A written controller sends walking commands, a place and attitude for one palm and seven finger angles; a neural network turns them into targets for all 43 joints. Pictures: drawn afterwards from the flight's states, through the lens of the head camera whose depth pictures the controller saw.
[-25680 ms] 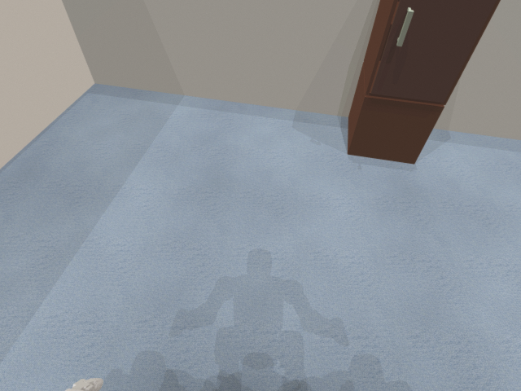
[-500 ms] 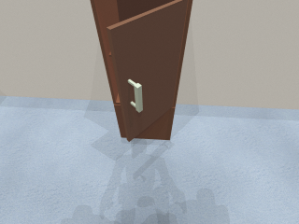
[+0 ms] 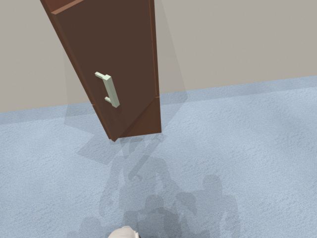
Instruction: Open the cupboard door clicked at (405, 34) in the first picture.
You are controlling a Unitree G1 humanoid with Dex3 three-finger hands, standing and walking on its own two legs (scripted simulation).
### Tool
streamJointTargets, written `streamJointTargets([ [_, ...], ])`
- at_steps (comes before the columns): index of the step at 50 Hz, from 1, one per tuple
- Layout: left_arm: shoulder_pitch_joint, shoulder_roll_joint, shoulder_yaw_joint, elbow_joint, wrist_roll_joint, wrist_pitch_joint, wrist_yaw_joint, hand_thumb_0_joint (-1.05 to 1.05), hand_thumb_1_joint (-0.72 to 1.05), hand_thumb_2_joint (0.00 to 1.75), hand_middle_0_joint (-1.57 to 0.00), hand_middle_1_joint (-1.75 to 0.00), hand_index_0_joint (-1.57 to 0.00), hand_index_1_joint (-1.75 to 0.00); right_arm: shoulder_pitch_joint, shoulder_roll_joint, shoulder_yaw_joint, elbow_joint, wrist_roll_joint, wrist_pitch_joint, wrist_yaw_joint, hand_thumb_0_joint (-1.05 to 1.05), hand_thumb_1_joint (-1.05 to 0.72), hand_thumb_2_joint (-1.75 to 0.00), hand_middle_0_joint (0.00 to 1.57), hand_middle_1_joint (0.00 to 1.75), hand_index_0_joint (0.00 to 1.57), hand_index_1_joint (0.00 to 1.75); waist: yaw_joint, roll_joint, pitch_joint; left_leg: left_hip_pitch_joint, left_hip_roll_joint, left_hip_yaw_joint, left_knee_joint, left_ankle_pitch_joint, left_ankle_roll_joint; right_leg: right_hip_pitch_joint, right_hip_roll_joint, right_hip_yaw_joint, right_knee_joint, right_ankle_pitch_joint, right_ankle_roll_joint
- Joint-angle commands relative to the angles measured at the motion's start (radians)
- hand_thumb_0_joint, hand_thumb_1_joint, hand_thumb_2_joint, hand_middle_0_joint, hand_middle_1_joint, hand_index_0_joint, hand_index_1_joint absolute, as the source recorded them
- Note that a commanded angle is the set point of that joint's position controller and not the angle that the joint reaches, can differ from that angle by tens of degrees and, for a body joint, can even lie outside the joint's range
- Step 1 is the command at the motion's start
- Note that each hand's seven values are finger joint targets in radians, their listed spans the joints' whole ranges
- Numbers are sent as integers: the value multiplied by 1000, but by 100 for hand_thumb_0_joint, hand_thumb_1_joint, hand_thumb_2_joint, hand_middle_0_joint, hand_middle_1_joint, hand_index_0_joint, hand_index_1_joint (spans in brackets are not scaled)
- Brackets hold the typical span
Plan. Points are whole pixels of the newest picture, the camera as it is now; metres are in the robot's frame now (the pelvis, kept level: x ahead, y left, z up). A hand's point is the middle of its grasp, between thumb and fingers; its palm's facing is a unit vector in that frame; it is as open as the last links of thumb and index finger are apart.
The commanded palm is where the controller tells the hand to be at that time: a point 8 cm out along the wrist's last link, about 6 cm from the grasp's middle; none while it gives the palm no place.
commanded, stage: walk to a spot facing it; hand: left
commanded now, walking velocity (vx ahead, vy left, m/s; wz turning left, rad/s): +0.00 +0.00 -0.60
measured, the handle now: (107, 90) +0.55 +0.23 +0.00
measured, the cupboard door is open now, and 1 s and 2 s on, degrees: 49 49 49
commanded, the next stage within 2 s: none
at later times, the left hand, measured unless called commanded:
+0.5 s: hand out of the picture +0.12 +0.22 -0.17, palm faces -0.19 -0.95 -0.24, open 7.4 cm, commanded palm none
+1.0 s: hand (133, 199) +0.24 +0.11 -0.14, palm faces -0.59 -0.76 -0.26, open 7.4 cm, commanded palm none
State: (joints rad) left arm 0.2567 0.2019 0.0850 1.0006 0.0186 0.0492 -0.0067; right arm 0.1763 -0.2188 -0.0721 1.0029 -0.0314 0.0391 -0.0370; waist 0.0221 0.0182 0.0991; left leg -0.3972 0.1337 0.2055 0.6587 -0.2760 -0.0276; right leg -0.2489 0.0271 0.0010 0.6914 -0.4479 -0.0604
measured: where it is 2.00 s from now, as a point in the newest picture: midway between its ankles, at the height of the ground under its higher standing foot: outside the picture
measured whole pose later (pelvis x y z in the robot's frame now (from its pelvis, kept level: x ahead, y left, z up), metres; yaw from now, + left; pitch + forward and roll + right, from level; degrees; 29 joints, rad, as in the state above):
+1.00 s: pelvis +0.02 +0.01 +0.01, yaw -36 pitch +1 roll +1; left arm 0.13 0.24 0.06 0.87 0.02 0.05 0.00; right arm 0.23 -0.26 -0.06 0.90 -0.01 0.04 -0.03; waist -0.03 -0.02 0.12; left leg -0.40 0.05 0.05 0.84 -0.44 -0.07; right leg -0.32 0.02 0.08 0.58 -0.27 -0.01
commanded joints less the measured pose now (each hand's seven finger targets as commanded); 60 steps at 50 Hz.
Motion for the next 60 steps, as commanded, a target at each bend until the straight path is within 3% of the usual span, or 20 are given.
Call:
streamJointTargets([
  [1, 135, 206, 43, -38, 12, -20, 36, 0, 90, 90, -20, -30, -20, -30, -129, -85, -21, -136, 11, 0, -3, 0, -90, -90, 20, 30, 20, 30, 57, -277, -14, -261, -88, -194, 448, -261, -8, 81, -315, 503, -399, 580, -54],
  [6, 116, 168, 37, -53, 1, -37, 54, 0, 90, 90, -20, -30, -20, -30, -112, -60, -12, -130, 18, -6, -8, 0, -90, -90, 20, 30, 20, 30, 25, -128, -123, -267, -88, -214, 461, -160, -30, 327, -226, 350, -220, 1061, -95],
  [16, 107, 198, 52, -101, 14, -29, 47, 0, 90, 90, -20, -30, -20, -30, -180, -55, -8, -208, 32, -20, -8, 0, -90, -90, 20, 30, 20, 30, 36, -149, -110, -141, -129, -238, 225, -174, -25, 250, -208, 492, -235, 933, -147],
  [20, 28, 200, 52, -133, 5, -24, 40, 0, 90, 90, -20, -30, -20, -30, -74, -66, -7, -193, 36, -30, -12, 0, -90, -90, 20, 30, 20, 30, -23, -138, -130, 91, -145, -240, -71, -34, -12, 115, -137, 463, -173, 890, -80],
  [21, 5, 180, 46, -143, 0, -25, 39, 0, 90, 90, -20, -30, -20, -30, -1, -88, -14, -172, 33, -36, -16, 0, -90, -90, 20, 30, 20, 30, -58, -88, -157, 282, -97, -265, -216, 93, 2, -17, -89, 418, -112, 745, -32],
  [23, 35, 120, 29, -184, -11, -34, 19, 0, 90, 90, -20, -30, -20, -30, 95, -236, -31, -178, 9, -48, -25, 0, -90, -90, 20, 30, 20, 30, -52, 301, -201, 449, 377, -697, -331, 477, 232, -314, 59, 110, 280, -207, 93],
  [24, 46, 137, 29, -200, 6, -36, 8, 0, 90, 90, -20, -30, -20, -30, 78, -241, -23, -205, 3, -39, -20, 0, -90, -90, 20, 30, 20, 30, -47, 156, -156, 277, 404, -677, -329, 321, 282, -292, 5, 83, 429, -219, 105],
  [30, -70, 101, 15, -199, 1, -10, -29, 0, 90, 90, -20, -30, -20, -30, 50, -176, -5, -194, -7, -49, -20, 0, -90, -90, 20, 30, 20, 30, -26, 195, -174, 293, 160, -265, -240, 602, 163, -255, -45, -24, 329, -51, 115],
  [34, -123, 102, 5, -207, 0, -9, -38, 0, 90, 90, -20, -30, -20, -30, 94, -210, -17, -174, -4, -42, -8, 0, -90, -90, 20, 30, 20, 30, -52, 215, -150, 239, 178, -213, -234, 539, 143, -127, -21, -89, 126, -6, 90],
  [37, -56, 131, 13, -182, -1, -13, -35, 0, 90, 90, -20, -30, -20, -30, 64, -219, -21, -178, 2, -34, -1, 0, -90, -90, 20, 30, 20, 30, -1, 163, -146, 126, 163, -173, -135, 359, 84, 75, -14, -97, -119, 172, 61],
  [38, 8, 184, 24, -166, 4, -20, -28, 0, 90, 90, -20, -30, -20, -30, 50, -193, -19, -188, 9, -31, 3, 0, -90, -90, 20, 30, 20, 30, 36, 41, -159, 19, 115, -128, 2, 196, 29, 216, -90, 1, -250, 319, 29],
  [39, 37, 314, 47, -159, 17, -32, -9, 0, 90, 90, -20, -30, -20, -30, 51, -104, 0, -225, 20, -29, 10, 0, -90, -90, 20, 30, 20, 30, 44, -339, -173, -206, -50, -15, 255, -269, -45, 310, -380, 411, -366, 554, -89],
  [40, 78, 348, 48, -154, 2, -26, 6, 0, 90, 90, -20, -30, -20, -30, 4, -139, 3, -240, 20, -18, 3, 0, -90, -90, 20, 30, 20, 30, 98, -306, -176, -203, -54, -155, 423, -407, -31, 219, -452, 461, -368, 594, -184],
  [44, -96, 238, 33, -188, 9, -17, 27, 0, 90, 90, -20, -30, -20, -30, 39, -114, 2, -184, 23, -17, 2, 0, -90, -90, 20, 30, 20, 30, -5, -219, -163, -128, -44, -191, 393, -234, -41, 122, -268, 281, -264, 667, -148],
  [50, -148, 236, 31, -196, 5, -10, 12, 0, 90, 90, -20, -30, -20, -30, 154, -92, 5, -150, 20, -24, 5, 0, -90, -90, 20, 30, 20, 30, -60, -180, -136, 150, -107, -137, -25, -77, -31, -80, -183, 317, -283, 265, -81],
  [51, -162, 214, 26, -203, 3, -8, 7, 0, 90, 90, -20, -30, -20, -30, 204, -111, 1, -140, 17, -32, 5, 0, -90, -90, 20, 30, 20, 30, -83, -129, -149, 278, -88, -161, -159, -73, -17, -188, -139, 296, -254, 44, -44],
  [53, -197, 111, 2, -269, -6, -5, -15, 0, 90, 90, -20, -30, -20, -30, 317, -294, -30, -126, -17, -54, -10, 0, -90, -90, 20, 30, 20, 30, -134, 334, -104, 367, 363, -721, -515, -518, 165, -501, 65, 8, 225, -207, 70],
  [54, -259, 149, 19, -293, 1, -19, -35, 0, 90, 90, -20, -30, -20, -30, 279, -308, -33, -138, -13, -62, -14, 0, -90, -90, 20, 30, 20, 30, -121, 187, -60, 228, 416, -756, -561, -544, 229, -473, -43, 64, 358, -115, 63],
  [57, -223, 115, 22, -234, 12, -28, -60, 0, 90, 90, -20, -30, -20, -30, 162, -197, -6, -148, -12, -81, 0, 0, -90, -90, 20, 30, 20, 30, -53, 154, -25, 216, 241, -419, -487, -257, 144, -449, -88, 11, 421, 50, 78],
  [60, -229, 67, 4, -227, 6, -32, -70, 0, 90, 90, -20, -30, -20, -30, 215, -175, -2, -123, -12, -90, 2, 0, -90, -90, 20, 30, 20, 30, -68, 168, -73, 269, 183, -202, -427, -31, 112, -350, -90, -61, 223, 83, 84],
])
